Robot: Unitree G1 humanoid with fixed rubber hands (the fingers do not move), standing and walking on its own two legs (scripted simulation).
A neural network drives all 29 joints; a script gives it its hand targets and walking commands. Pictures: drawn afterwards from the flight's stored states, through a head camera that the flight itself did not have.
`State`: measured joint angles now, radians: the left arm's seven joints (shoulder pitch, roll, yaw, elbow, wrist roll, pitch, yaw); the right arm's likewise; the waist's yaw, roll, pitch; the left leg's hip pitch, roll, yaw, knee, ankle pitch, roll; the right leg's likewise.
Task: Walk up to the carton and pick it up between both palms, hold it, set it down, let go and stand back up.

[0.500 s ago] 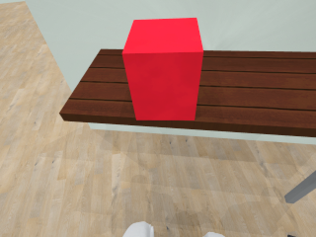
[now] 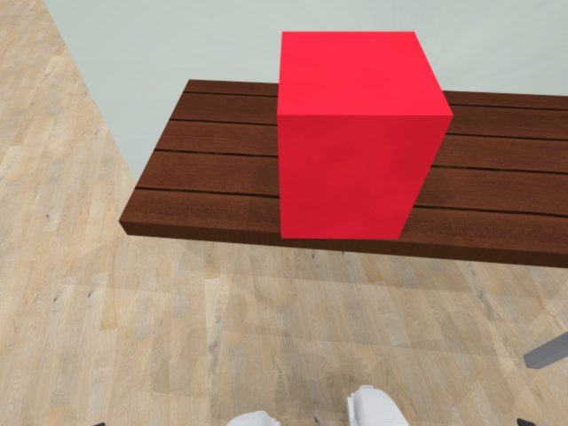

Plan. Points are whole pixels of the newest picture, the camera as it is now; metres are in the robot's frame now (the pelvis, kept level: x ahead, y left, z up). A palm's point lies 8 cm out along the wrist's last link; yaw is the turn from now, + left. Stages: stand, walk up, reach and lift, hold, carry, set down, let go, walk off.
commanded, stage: walk up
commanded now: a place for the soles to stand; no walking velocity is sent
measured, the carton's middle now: (343, 141) +0.52 -0.05 +0.11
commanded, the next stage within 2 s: reach and lift in 1.76 s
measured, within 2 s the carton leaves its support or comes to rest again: neither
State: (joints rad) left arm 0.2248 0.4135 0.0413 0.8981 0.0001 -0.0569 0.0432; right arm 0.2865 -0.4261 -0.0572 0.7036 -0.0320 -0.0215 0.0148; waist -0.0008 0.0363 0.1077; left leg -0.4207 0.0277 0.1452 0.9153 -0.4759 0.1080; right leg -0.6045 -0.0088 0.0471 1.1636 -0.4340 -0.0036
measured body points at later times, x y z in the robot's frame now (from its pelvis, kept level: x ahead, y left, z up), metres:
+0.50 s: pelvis +0.01 +0.00 +0.00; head +0.05 +0.00 +0.45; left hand +0.09 +0.32 -0.11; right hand +0.11 -0.33 -0.09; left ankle +0.02 +0.08 -0.69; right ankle +0.05 -0.16 -0.68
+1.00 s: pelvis +0.02 -0.04 +0.00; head +0.06 -0.04 +0.45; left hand +0.12 +0.29 -0.10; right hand +0.12 -0.36 -0.09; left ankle +0.03 +0.08 -0.69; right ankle +0.08 -0.17 -0.69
